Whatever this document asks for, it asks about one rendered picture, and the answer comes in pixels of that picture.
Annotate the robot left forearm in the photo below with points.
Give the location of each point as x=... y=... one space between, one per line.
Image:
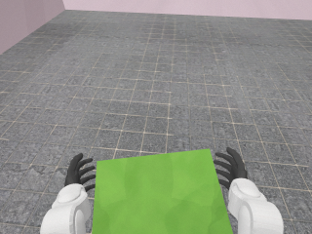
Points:
x=69 y=212

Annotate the robot left hand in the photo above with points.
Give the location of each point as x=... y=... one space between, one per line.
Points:
x=74 y=175

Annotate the robot right hand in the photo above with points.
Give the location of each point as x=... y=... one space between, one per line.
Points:
x=236 y=168

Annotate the robot right forearm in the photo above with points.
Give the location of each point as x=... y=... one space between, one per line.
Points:
x=250 y=207

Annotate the carton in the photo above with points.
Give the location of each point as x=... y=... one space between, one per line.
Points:
x=169 y=193

